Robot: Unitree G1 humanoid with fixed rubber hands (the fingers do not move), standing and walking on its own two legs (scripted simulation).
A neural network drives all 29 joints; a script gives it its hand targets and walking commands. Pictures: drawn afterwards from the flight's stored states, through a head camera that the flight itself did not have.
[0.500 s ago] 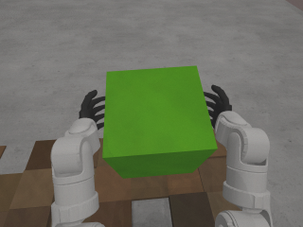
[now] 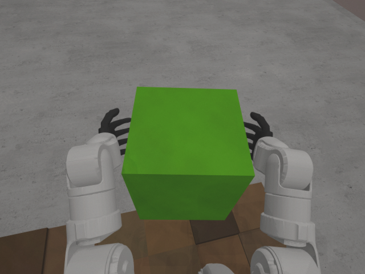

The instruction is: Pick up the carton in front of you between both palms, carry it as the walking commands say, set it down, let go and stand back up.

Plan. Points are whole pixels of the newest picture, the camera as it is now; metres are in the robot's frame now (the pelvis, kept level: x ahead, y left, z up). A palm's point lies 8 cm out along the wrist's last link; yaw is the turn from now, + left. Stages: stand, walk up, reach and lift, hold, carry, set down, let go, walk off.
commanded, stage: carry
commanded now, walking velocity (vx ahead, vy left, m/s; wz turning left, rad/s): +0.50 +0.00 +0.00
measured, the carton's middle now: (184, 159) +0.37 -0.04 +0.03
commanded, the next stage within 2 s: none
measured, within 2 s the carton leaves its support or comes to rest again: neither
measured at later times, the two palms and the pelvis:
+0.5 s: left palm (72, 43) +0.67 +0.22 +0.15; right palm (185, 39) +0.70 -0.07 +0.14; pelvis +0.38 +0.03 +0.01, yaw +3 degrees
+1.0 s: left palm (90, 9) +0.99 +0.23 +0.10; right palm (173, 8) +0.98 -0.07 +0.10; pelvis +0.73 +0.09 +0.00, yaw -1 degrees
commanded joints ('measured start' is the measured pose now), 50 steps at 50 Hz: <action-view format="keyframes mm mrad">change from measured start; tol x32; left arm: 1 -539 -884 -637 -46 -184 -67 -70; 50 46 -893 -941 -469 -354 0 -190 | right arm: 1 -795 1025 779 -148 433 -44 178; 50 25 893 871 -453 306 26 235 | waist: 1 25 74 -512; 50 87 106 -260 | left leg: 1 499 273 -308 -85 408 83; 8 98 200 4 374 968 -34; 11 -425 2 -123 1007 21 -86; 26 230 38 95 -84 744 -107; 29 672 452 -575 -65 819 121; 50 330 205 -51 -15 1316 -100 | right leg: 1 -155 -2 -23 -163 30 -6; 9 879 -33 73 -706 226 -140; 12 851 -332 585 -731 711 -376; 25 551 -132 -14 -636 1012 -68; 29 -90 89 3 103 -13 7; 50 229 109 -251 -729 592 -63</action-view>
